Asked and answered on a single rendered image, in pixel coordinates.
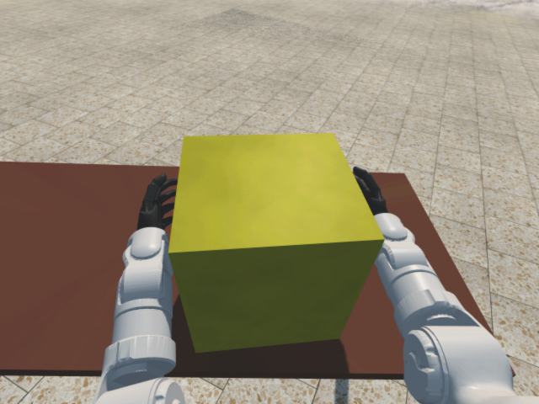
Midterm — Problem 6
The carton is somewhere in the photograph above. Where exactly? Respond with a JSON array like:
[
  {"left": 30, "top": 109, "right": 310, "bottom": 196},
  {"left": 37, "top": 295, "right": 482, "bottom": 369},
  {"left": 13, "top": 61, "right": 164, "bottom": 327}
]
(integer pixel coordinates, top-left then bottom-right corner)
[{"left": 168, "top": 133, "right": 385, "bottom": 353}]

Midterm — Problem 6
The left robot hand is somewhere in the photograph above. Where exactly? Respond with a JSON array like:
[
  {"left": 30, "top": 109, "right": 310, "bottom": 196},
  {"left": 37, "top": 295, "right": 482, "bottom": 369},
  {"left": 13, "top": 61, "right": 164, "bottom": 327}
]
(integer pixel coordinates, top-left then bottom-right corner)
[{"left": 137, "top": 173, "right": 178, "bottom": 230}]

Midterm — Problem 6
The robot right upper arm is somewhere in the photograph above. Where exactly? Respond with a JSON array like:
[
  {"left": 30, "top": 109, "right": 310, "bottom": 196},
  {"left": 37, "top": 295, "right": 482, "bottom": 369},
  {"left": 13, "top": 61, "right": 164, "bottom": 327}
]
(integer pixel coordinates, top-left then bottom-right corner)
[{"left": 403, "top": 326, "right": 539, "bottom": 404}]

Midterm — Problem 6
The robot left forearm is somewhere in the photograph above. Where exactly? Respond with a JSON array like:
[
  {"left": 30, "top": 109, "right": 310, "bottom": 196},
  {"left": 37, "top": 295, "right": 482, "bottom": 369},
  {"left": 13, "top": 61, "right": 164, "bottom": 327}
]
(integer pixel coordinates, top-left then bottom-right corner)
[{"left": 93, "top": 227, "right": 176, "bottom": 404}]

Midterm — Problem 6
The table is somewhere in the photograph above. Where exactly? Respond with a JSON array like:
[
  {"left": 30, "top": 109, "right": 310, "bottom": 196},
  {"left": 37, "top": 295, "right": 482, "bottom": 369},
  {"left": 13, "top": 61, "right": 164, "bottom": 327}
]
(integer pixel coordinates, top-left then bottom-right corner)
[{"left": 0, "top": 162, "right": 516, "bottom": 380}]

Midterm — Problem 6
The robot left upper arm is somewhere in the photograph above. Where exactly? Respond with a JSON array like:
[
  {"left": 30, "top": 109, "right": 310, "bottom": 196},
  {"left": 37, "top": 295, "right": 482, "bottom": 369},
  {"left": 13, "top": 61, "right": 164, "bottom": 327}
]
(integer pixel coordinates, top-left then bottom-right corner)
[{"left": 95, "top": 377, "right": 185, "bottom": 404}]

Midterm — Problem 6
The right robot hand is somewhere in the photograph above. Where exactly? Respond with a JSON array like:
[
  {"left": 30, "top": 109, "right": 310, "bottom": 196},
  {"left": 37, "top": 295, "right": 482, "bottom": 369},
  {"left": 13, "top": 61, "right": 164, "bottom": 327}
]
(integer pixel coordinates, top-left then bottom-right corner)
[{"left": 353, "top": 167, "right": 389, "bottom": 215}]

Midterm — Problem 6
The robot right forearm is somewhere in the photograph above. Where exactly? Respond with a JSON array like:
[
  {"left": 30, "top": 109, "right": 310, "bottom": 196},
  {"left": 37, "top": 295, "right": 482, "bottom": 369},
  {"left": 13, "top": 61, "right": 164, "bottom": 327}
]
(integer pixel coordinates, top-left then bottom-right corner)
[{"left": 374, "top": 213, "right": 513, "bottom": 388}]

